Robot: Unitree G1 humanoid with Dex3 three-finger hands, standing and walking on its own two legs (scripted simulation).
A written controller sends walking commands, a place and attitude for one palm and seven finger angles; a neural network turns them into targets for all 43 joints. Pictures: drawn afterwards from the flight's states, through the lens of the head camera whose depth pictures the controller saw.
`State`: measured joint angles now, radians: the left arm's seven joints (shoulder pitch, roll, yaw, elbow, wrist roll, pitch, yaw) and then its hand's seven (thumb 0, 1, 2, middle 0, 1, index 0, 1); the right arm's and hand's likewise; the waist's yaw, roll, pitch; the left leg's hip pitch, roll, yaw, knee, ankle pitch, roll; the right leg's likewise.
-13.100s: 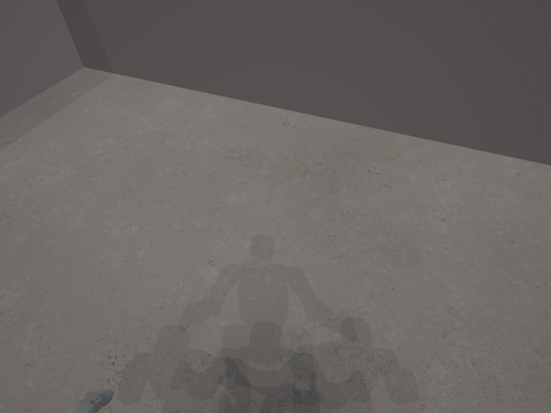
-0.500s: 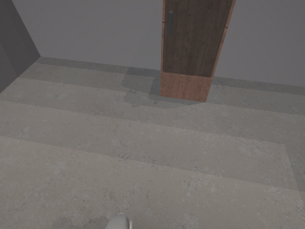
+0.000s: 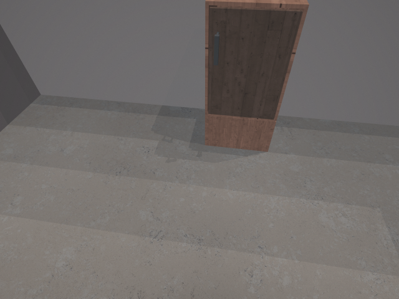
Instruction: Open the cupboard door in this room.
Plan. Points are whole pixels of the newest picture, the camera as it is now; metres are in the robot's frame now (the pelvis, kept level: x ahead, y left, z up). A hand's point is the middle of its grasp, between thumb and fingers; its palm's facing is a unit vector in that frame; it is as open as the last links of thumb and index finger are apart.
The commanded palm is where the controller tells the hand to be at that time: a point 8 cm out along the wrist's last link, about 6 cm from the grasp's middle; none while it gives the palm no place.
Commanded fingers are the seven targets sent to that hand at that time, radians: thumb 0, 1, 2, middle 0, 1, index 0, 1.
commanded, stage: stand and wait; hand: left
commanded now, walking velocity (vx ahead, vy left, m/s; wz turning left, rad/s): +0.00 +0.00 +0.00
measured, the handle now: (216, 48) +1.20 +0.01 -0.03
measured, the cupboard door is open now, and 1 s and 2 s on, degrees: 0 0 0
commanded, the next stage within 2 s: look at it before walking up in 0.54 s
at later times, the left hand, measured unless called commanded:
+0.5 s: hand out of the picture +0.02 +0.13 -0.16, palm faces +0.06 -0.98 -0.20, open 7.3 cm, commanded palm none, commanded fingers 0.00 0.90 0.90 -0.20 -0.30 -0.20 -0.30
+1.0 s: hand out of the picture +0.01 +0.12 -0.16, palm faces +0.06 -0.98 -0.18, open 7.3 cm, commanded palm none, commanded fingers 0.00 0.90 0.90 -0.20 -0.30 -0.20 -0.30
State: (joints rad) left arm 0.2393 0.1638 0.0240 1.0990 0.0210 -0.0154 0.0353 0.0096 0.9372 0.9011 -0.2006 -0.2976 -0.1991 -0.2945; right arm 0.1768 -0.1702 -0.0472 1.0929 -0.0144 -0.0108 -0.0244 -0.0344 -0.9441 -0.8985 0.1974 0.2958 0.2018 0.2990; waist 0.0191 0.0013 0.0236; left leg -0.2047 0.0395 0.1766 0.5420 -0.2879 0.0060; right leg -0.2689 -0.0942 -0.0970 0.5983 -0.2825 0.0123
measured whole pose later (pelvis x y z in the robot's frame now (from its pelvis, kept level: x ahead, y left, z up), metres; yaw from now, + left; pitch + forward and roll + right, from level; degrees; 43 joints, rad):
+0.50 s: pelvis +0.03 -0.03 +0.01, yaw +1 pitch -1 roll +1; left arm 0.29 0.12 0.00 1.16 0.00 -0.01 0.04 0.01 0.93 0.90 -0.20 -0.30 -0.20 -0.30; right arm 0.32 -0.11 -0.01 1.19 -0.01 0.00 -0.03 0.00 -0.91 -0.90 0.19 0.30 0.20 0.30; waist -0.01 0.02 0.03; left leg -0.10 0.09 0.14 0.37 -0.24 -0.05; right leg -0.15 -0.02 -0.15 0.42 -0.25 -0.04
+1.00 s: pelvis +0.03 -0.03 +0.01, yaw +1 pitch -1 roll +0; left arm 0.31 0.10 0.00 1.16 0.00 -0.02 0.04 0.00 0.91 0.90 -0.20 -0.30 -0.20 -0.30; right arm 0.30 -0.11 -0.02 1.17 -0.01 -0.01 -0.03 0.00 -0.91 -0.90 0.19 0.30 0.20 0.30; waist 0.00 0.02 0.03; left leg -0.11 0.10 0.15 0.38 -0.23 -0.05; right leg -0.16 -0.02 -0.14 0.42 -0.24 -0.04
